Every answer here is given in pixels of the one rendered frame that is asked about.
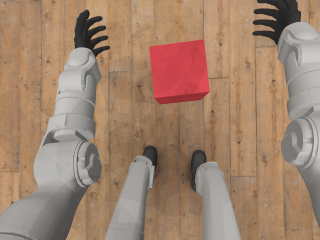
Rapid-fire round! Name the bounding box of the robot right hand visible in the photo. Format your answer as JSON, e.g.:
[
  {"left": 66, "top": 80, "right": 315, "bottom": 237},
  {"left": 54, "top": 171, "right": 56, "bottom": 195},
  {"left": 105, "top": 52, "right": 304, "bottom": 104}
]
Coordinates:
[{"left": 252, "top": 0, "right": 301, "bottom": 45}]

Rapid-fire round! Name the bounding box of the robot left upper arm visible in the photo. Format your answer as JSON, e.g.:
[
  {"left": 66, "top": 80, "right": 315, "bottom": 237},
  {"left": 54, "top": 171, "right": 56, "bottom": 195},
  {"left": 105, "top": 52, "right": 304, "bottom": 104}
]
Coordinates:
[{"left": 0, "top": 139, "right": 102, "bottom": 240}]

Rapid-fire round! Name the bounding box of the robot left hand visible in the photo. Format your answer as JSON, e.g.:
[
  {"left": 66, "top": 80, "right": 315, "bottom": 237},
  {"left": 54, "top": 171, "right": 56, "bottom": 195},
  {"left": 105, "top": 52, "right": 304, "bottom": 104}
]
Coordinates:
[{"left": 74, "top": 10, "right": 110, "bottom": 57}]

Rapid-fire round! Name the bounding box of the right robot forearm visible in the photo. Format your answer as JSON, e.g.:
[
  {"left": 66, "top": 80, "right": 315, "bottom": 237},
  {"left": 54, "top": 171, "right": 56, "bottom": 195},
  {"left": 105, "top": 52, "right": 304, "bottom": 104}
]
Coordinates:
[{"left": 277, "top": 22, "right": 320, "bottom": 121}]

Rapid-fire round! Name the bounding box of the left robot thigh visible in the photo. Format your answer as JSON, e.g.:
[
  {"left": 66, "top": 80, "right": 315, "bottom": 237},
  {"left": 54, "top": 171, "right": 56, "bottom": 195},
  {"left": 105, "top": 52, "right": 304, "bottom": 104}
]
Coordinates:
[{"left": 104, "top": 160, "right": 155, "bottom": 240}]

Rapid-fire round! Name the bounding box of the carton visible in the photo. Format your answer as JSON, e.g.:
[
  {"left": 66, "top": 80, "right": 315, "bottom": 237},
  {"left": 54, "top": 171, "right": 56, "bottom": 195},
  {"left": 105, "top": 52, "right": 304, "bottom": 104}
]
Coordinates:
[{"left": 149, "top": 39, "right": 210, "bottom": 105}]

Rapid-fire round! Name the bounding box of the robot right upper arm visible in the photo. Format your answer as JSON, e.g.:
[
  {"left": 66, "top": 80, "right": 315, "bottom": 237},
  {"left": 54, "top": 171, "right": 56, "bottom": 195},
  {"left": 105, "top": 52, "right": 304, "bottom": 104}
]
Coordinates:
[{"left": 280, "top": 116, "right": 320, "bottom": 229}]

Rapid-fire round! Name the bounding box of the robot left shin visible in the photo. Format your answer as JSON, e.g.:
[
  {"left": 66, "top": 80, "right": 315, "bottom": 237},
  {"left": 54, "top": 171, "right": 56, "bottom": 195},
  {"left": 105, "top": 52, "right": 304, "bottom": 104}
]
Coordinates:
[{"left": 129, "top": 155, "right": 152, "bottom": 169}]

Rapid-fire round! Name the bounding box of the left robot forearm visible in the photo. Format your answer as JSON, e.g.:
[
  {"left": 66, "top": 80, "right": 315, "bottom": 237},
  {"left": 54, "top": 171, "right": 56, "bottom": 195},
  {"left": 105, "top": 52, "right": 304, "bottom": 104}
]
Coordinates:
[{"left": 33, "top": 47, "right": 102, "bottom": 183}]

